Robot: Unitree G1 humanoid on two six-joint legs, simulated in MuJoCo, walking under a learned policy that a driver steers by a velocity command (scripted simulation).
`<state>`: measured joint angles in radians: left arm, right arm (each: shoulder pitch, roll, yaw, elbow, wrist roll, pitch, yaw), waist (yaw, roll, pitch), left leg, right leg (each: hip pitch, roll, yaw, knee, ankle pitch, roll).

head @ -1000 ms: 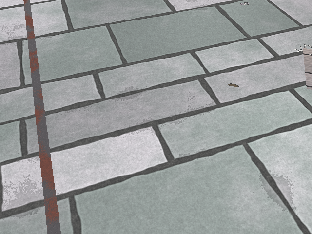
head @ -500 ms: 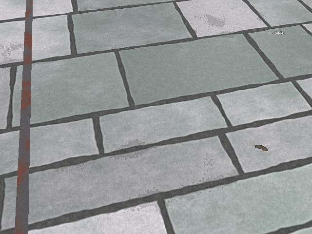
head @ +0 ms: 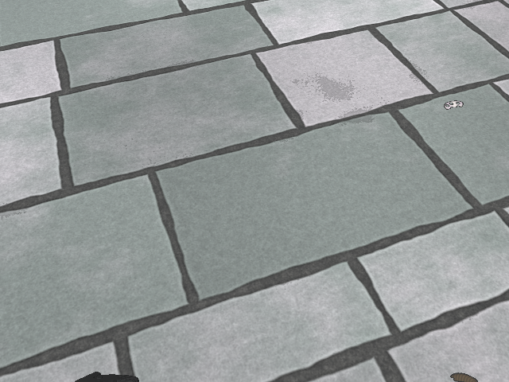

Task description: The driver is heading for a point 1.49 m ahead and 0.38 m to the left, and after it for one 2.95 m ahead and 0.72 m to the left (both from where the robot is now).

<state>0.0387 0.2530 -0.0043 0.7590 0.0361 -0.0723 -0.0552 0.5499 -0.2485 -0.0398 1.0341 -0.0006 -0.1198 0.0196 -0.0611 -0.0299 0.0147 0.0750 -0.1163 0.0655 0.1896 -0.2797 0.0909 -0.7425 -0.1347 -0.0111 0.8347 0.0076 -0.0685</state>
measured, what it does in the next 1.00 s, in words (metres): walks ahead, turning left: right foot, then left foot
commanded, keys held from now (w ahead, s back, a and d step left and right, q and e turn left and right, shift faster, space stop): w+shift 0.18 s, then w+q+shift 0.82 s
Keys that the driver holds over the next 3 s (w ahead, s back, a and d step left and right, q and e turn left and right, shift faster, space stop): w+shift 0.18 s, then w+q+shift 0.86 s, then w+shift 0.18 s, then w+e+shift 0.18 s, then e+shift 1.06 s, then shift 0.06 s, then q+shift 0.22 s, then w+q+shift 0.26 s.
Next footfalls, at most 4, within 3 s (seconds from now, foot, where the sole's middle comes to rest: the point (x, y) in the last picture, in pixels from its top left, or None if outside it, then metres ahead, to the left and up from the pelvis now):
0.16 right None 0.38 -0.11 -0.78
0.62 left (223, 281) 0.80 0.08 -0.77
1.04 right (206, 169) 1.26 0.13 -0.77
1.46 left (85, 160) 1.34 0.57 -0.77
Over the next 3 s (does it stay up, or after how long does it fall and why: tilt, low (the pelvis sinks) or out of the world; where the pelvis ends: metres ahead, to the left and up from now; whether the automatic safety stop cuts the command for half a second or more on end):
stays up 1.57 0.61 0.01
